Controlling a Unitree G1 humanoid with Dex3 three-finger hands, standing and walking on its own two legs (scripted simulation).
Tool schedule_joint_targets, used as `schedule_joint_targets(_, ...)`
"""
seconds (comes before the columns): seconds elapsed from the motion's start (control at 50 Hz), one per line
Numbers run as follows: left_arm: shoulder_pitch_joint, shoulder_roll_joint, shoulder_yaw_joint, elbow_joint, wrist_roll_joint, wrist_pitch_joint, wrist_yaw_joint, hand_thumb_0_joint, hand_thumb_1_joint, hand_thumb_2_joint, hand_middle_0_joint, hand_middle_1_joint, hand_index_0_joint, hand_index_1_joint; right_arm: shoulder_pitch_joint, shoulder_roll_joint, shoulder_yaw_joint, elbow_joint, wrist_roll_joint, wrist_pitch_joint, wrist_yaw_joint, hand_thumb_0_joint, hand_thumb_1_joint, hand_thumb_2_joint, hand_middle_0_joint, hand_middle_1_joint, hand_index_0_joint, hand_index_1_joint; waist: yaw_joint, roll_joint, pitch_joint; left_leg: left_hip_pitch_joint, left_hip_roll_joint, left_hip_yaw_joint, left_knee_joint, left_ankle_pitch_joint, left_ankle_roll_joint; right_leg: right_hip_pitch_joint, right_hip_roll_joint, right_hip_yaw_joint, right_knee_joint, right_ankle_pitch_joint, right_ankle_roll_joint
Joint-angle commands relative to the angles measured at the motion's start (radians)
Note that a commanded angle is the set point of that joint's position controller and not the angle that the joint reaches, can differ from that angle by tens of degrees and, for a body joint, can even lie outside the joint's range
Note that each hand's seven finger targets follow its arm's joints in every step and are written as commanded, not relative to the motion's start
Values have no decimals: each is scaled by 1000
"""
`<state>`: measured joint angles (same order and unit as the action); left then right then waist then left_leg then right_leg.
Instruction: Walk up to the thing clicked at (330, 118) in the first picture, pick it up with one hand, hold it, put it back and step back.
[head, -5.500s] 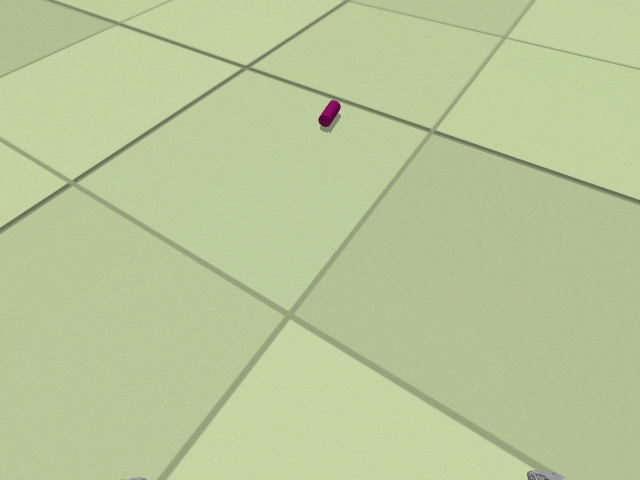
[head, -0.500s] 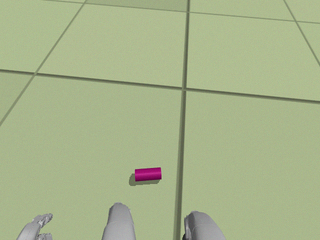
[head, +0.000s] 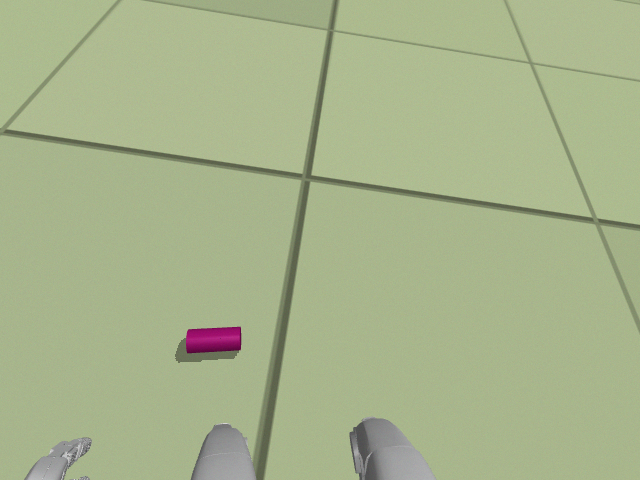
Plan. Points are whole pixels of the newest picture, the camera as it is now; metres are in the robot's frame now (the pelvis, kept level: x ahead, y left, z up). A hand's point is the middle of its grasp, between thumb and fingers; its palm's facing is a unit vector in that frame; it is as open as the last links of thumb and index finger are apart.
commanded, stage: walk up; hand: left
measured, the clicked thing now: (214, 339) +0.52 +0.25 -0.70
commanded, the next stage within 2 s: none
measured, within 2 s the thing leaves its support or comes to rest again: neither
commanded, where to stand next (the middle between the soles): +0.13 +0.00 m, yaw +4 degrees
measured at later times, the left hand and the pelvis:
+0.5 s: hand out of the picture -0.02 +0.22 -0.09, palm faces +0.10 -0.83 -0.55, open 7.4 cm; pelvis +0.02 -0.08 +0.02, yaw +6 degrees
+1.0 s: hand out of the picture +0.06 +0.27 -0.13, palm faces +0.07 -0.91 -0.41, open 7.3 cm; pelvis +0.03 -0.01 +0.01, yaw +6 degrees
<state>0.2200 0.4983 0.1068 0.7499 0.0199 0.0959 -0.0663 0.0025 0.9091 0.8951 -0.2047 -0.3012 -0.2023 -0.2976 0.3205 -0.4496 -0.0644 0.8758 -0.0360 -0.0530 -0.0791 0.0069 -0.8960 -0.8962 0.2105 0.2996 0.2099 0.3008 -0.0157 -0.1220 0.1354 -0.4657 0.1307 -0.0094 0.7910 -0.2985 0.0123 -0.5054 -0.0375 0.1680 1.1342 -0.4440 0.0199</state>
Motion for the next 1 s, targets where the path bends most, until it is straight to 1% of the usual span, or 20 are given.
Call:
schedule_joint_targets(0.0,226,116,51,51,-19,-43,21,0,900,900,-200,-300,-200,-300,-142,-314,-84,-101,-30,14,29,0,-900,-900,200,300,200,300,99,455,-175,-98,44,-81,-233,-449,143,314,28,-210,-390,-70,8)
schedule_joint_targets(0.04,297,157,65,114,1,-70,53,0,900,900,-200,-300,-200,-300,-94,-180,-49,-82,-33,49,33,0,-900,-900,200,300,200,300,138,71,-100,-239,-94,61,251,-434,84,350,56,-109,-626,-118,13)
schedule_joint_targets(0.06,272,222,70,86,29,-85,69,0,900,900,-200,-300,-200,-300,-89,-85,-11,-101,-12,52,30,0,-900,-900,200,300,200,300,139,-127,-18,-384,-154,-13,461,-364,37,195,-126,282,-741,-337,-20)
schedule_joint_targets(0.08,93,301,65,29,33,-101,82,0,900,900,-200,-300,-200,-300,-65,-101,-19,-106,8,49,24,0,-900,-900,200,300,200,300,61,-83,55,-371,-168,-196,458,-224,7,24,-284,607,-959,-487,-85)
schedule_joint_targets(0.1,-60,365,72,4,21,-110,89,0,900,900,-200,-300,-200,-300,-120,-198,-55,-99,9,43,19,0,-900,-900,200,300,200,300,22,-29,123,-332,-112,-222,447,-176,5,-55,-357,714,-1050,-573,-143)
schedule_joint_targets(0.16,-25,263,57,66,17,-157,98,0,900,900,-200,-300,-200,-300,-56,-227,-60,1,40,45,41,0,-900,-900,200,300,200,300,3,66,102,-264,-103,-209,376,-24,12,74,-219,334,-866,-279,-35)
schedule_joint_targets(0.2,28,224,53,108,15,-173,101,0,900,900,-200,-300,-200,-300,28,-208,-61,27,29,60,58,0,-900,-900,200,300,200,300,-4,-21,50,-190,-118,-204,340,8,6,151,-199,243,-810,-153,-52)
schedule_joint_targets(0.4,278,154,41,123,-7,-188,148,0,900,900,-200,-300,-200,-300,-176,-137,-53,-96,-6,85,106,0,-900,-900,200,300,200,300,107,-60,-105,-233,-154,-141,151,-89,-4,567,-248,59,-597,850,-121)
schedule_joint_targets(0.48,268,188,44,88,-6,-182,148,0,900,900,-200,-300,-200,-300,-217,-116,-51,-119,-4,77,116,0,-900,-900,200,300,200,300,105,-100,-112,-163,-118,-46,38,-134,14,534,-269,30,-563,858,-196)
schedule_joint_targets(0.58,141,183,11,44,-17,-169,138,0,900,900,-200,-300,-200,-300,-75,-124,-73,-54,11,61,119,0,-900,-900,200,300,200,300,-19,-26,-182,321,-166,45,-217,105,68,209,-160,-133,-355,687,-129)
schedule_joint_targets(0.6,166,124,-10,35,-21,-170,135,0,900,900,-200,-300,-200,-300,14,-181,-91,-31,6,56,109,0,-900,-900,200,300,200,300,-67,133,-245,485,-120,-44,-253,175,102,95,-112,-161,-169,524,-89)
schedule_joint_targets(0.62,174,56,-29,13,-27,-171,135,0,900,900,-200,-300,-200,-300,33,-251,-109,-49,-4,51,99,0,-900,-900,200,300,200,300,-79,371,-280,603,115,-402,-289,304,193,-130,3,-201,19,68,-33)
schedule_joint_targets(0.64,133,123,-15,31,-27,-155,149,0,900,900,-200,-300,-200,-300,4,-265,-107,-64,28,56,97,0,-900,-900,200,300,200,300,-85,314,-290,459,234,-529,-361,211,311,-79,15,-174,38,-216,-45)
schedule_joint_targets(0.66,106,151,-18,46,-20,-150,152,0,900,900,-200,-300,-200,-300,-50,-271,-109,-65,35,64,99,0,-900,-900,200,300,200,300,-63,302,-206,322,254,-541,-413,66,343,-59,-12,-143,61,-227,-53)
schedule_joint_targets(0.72,174,128,-17,111,-23,-149,126,0,900,900,-200,-300,-200,-300,-215,-163,-62,-109,29,63,86,0,-900,-900,200,300,200,300,14,207,-64,137,85,-236,-365,89,219,3,-44,-135,-35,-88,-48)
schedule_joint_targets(0.84,153,83,-22,143,-20,-155,115,0,900,900,-200,-300,-200,-300,-216,-166,-40,-77,33,50,82,0,-900,-900,200,300,200,300,26,302,-136,159,88,-206,-272,319,206,178,-1,-198,-391,46,-30)
schedule_joint_targets(0.9,125,102,-14,162,-3,-155,115,0,900,900,-200,-300,-200,-300,-264,-124,-18,-79,47,58,83,0,-900,-900,200,300,200,300,62,223,-149,29,45,-174,-216,153,121,351,13,-162,-573,233,-55)
schedule_joint_targets(0.94,40,155,-14,135,12,-162,113,0,900,900,-200,-300,-200,-300,-252,-81,0,-64,52,60,87,0,-900,-900,200,300,200,300,40,74,-117,-35,-42,-133,-160,-44,36,305,-176,131,-719,130,-124)
schedule_joint_targets(0.96,-37,199,-14,131,5,-157,107,0,900,900,-200,-300,-200,-300,-244,-111,-16,-36,48,66,81,0,-900,-900,200,300,200,300,13,-12,-118,143,-112,-46,-39,-173,24,102,-283,211,-783,28,-209)
schedule_joint_targets(0.98,-122,188,-21,114,4,-151,103,0,900,900,-200,-300,-200,-300,-191,-129,-29,1,40,68,81,0,-900,-900,200,300,200,300,-24,-17,-98,262,-101,-44,8,-188,20,-12,-284,199,-774,-3,-216)
